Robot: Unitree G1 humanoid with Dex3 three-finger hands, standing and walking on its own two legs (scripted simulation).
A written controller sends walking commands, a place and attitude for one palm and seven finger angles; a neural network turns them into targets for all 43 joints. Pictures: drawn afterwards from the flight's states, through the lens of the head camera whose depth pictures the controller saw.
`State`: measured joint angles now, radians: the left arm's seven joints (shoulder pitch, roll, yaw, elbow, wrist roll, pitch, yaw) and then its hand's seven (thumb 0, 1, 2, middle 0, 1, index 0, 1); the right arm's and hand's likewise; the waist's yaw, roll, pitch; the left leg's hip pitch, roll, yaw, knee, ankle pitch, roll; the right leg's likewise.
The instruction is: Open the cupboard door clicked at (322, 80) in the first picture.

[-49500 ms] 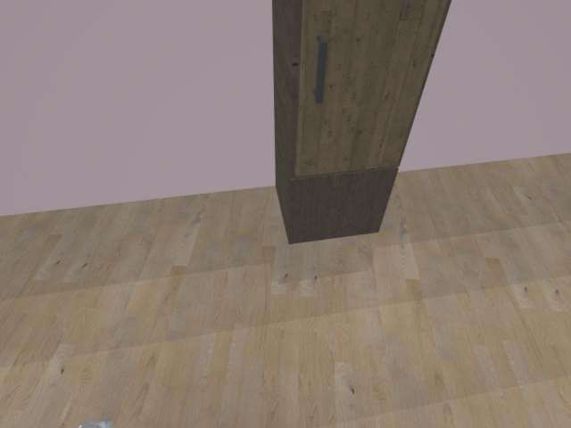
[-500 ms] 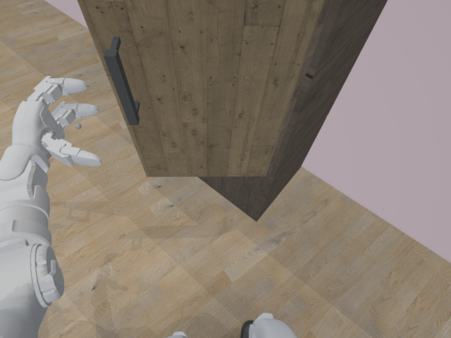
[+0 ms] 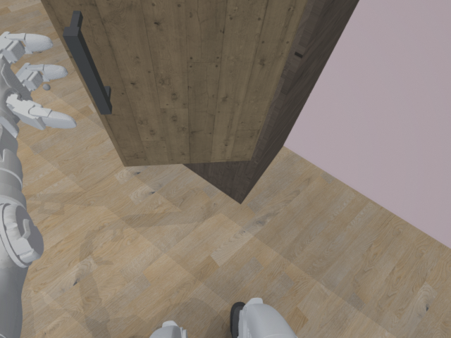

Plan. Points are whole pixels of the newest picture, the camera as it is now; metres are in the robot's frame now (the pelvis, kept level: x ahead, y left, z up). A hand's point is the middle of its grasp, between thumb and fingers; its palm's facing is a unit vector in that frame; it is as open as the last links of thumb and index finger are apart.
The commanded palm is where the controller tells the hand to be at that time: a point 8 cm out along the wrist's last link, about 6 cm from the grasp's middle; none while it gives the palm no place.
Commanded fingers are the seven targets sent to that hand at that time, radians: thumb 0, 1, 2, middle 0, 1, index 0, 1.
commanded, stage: move the hooked fingers beside the handle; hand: left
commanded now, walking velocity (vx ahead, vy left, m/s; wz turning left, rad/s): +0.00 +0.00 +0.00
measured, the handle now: (93, 68) +0.55 +0.19 +0.10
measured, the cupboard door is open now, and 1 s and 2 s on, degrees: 41 41 41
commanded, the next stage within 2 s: slide the fingers in behind the handle in 0.74 s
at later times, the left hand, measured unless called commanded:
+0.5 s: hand (47, 92) +0.50 +0.25 +0.10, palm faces -0.01 -1.00 +0.00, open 14.0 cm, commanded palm +0.48 +0.29 +0.09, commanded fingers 0.00 -0.50 0.30 -0.30 -1.20 -0.30 -1.20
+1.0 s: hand (48, 92) +0.50 +0.25 +0.10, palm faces -0.02 -1.00 +0.00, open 14.0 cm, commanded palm +0.49 +0.28 +0.09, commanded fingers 0.00 -0.50 0.30 -0.30 -1.20 -0.30 -1.20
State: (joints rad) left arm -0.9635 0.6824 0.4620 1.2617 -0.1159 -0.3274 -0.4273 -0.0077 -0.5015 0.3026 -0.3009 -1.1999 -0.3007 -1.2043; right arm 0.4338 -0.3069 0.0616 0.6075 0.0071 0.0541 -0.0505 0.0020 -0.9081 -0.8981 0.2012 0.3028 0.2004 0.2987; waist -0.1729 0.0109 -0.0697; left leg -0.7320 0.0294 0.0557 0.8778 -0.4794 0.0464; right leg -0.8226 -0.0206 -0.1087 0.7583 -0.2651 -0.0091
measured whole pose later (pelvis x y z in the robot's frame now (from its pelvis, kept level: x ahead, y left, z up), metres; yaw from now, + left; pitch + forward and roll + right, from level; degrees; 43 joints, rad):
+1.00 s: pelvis +0.01 +0.00 +0.00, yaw +0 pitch +20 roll -4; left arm -0.91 0.65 0.44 1.19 -0.14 -0.33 -0.44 -0.01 -0.50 0.30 -0.30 -1.20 -0.30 -1.20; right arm 0.44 -0.30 0.06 0.59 0.00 0.10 -0.04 0.00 -0.91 -0.90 0.20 0.30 0.20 0.30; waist -0.16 0.02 -0.08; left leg -0.76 0.04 0.05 0.91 -0.50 0.05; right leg -0.84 -0.01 -0.11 0.77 -0.28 0.00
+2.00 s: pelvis +0.00 -0.01 +0.00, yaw +0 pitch +18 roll -2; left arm -0.90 0.46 0.38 1.16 -0.10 -0.39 -0.22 -0.01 -0.50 0.30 -0.30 -1.20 -0.30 -1.20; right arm 0.43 -0.28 0.04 0.61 0.00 0.06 -0.01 0.00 -0.91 -0.90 0.20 0.30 0.20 0.30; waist -0.16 0.03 -0.08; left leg -0.71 0.03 0.06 0.87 -0.48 0.03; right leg -0.82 -0.01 -0.09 0.78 -0.28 -0.02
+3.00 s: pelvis +0.00 -0.01 +0.00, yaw +0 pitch +18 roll -2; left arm -0.89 0.42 0.34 1.16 -0.10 -0.40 -0.18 0.00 0.31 0.65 -0.36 -1.29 -0.33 -1.29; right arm 0.43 -0.28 0.03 0.62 -0.01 0.05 0.00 0.00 -0.91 -0.90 0.20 0.30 0.20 0.30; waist -0.14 0.04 -0.09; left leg -0.70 0.02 0.06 0.87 -0.48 0.04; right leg -0.81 -0.02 -0.09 0.79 -0.29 -0.02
